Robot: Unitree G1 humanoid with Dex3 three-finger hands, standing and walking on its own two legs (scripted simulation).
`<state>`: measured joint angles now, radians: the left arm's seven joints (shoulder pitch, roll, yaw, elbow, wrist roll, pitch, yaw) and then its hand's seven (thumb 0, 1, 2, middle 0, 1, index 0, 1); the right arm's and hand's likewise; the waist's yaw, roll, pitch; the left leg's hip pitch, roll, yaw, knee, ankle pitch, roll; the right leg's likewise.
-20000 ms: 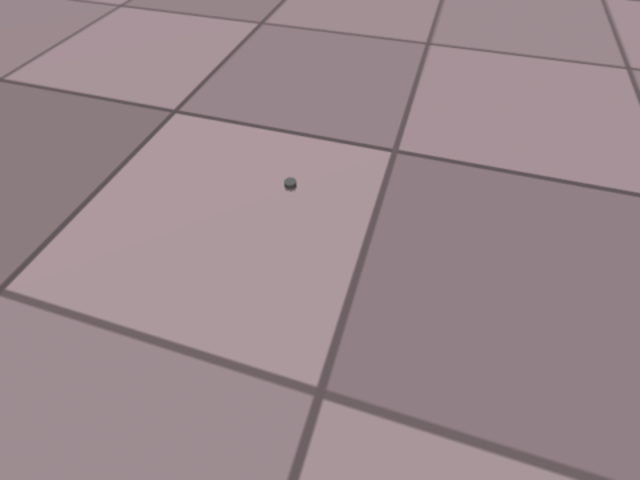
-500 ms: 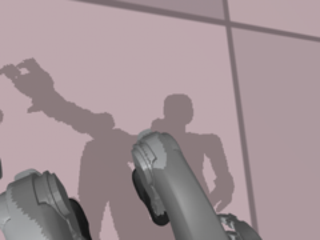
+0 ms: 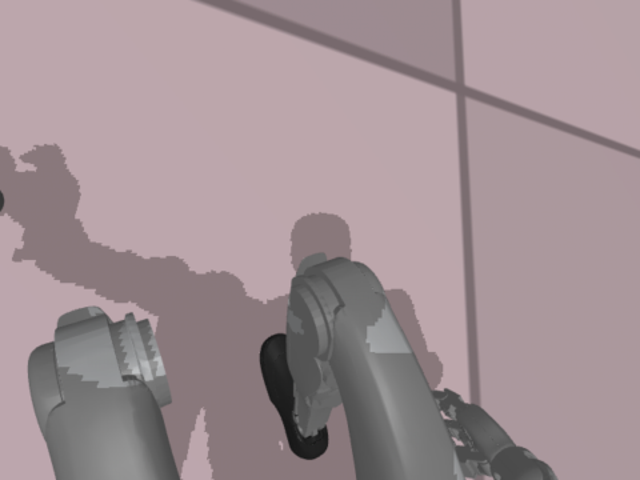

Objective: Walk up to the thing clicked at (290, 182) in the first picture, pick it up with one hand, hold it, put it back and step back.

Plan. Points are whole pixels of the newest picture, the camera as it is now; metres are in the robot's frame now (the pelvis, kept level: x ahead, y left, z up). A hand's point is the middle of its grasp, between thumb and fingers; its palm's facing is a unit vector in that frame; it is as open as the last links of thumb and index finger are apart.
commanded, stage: rest palm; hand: left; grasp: from above
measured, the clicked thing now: out of the picture +0.47 +0.30 -0.30
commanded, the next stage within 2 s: close in 1.34 s
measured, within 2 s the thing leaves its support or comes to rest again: neither
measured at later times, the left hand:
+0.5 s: hand out of the picture +0.46 +0.29 -0.26, palm faces -0.48 -0.18 -0.86, open 13.9 cm
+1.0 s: hand out of the picture +0.46 +0.28 -0.27, palm faces -0.43 -0.11 -0.90, open 13.8 cm
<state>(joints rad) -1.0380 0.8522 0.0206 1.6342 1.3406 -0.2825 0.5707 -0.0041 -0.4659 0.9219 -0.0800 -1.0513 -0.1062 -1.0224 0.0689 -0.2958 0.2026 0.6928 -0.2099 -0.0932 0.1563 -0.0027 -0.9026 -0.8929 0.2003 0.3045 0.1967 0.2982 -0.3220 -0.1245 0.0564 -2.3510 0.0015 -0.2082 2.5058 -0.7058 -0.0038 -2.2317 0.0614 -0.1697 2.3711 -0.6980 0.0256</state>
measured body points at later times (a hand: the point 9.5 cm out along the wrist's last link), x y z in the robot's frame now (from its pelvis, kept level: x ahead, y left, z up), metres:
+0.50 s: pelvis +0.00 +0.00 +0.00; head +0.29 +0.09 +0.32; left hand +0.48 +0.30 -0.21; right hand +0.02 -0.25 -0.08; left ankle +0.07 +0.12 -0.28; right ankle +0.10 -0.11 -0.28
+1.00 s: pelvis +0.00 +0.00 -0.01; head +0.29 +0.12 +0.31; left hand +0.48 +0.29 -0.22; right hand +0.05 -0.25 -0.06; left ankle +0.07 +0.12 -0.28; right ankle +0.10 -0.11 -0.28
